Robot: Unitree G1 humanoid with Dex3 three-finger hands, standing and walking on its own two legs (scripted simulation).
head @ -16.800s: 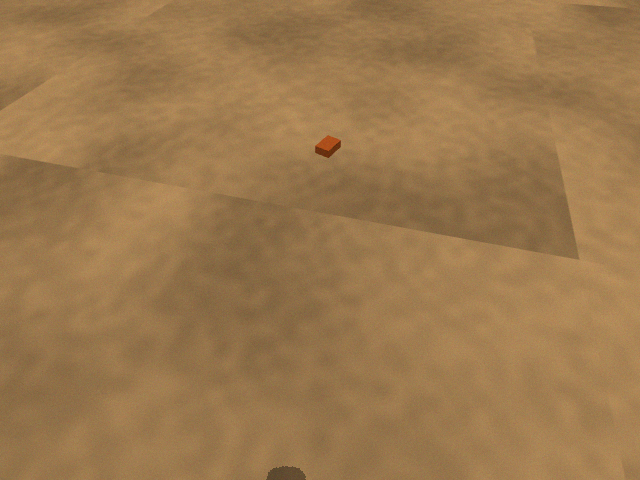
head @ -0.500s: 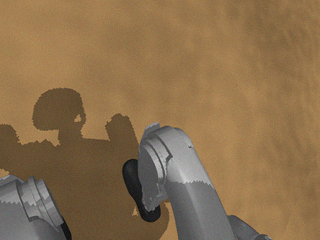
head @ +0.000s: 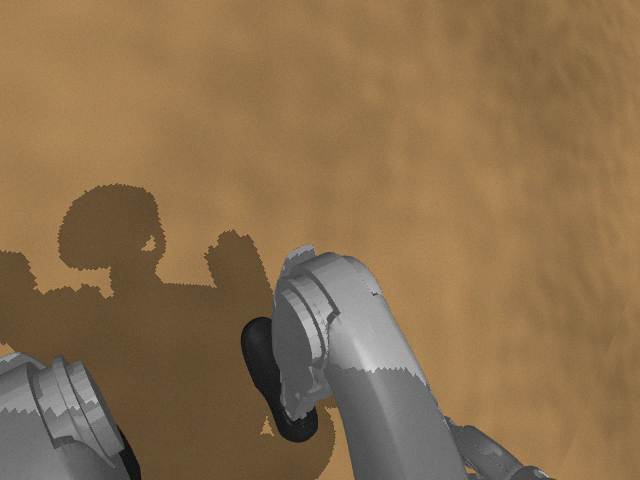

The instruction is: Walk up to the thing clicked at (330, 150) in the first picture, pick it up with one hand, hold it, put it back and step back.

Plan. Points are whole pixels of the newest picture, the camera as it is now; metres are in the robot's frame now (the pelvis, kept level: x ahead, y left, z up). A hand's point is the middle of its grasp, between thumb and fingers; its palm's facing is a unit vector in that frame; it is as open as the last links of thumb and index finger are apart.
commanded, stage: close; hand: left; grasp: from above
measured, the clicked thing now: out of the picture +0.46 +0.31 -0.28
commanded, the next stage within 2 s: settle in 0.56 s
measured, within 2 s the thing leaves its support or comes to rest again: leaves its support in 0.90 s
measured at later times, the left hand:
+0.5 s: hand out of the picture +0.45 +0.30 -0.25, palm faces -0.46 -0.12 -0.88, open 10.9 cm
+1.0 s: hand out of the picture +0.46 +0.32 -0.24, palm faces -0.43 -0.13 -0.89, open 10.9 cm
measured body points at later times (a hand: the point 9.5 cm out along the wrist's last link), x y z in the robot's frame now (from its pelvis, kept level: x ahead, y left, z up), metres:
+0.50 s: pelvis +0.00 +0.00 +0.00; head +0.28 +0.12 +0.32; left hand +0.47 +0.31 -0.20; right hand +0.05 -0.25 -0.05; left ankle +0.06 +0.12 -0.27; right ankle +0.13 -0.12 -0.27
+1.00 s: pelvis +0.00 +0.00 +0.00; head +0.28 +0.13 +0.33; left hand +0.48 +0.33 -0.19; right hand +0.05 -0.26 -0.05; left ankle +0.06 +0.12 -0.27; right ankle +0.13 -0.12 -0.27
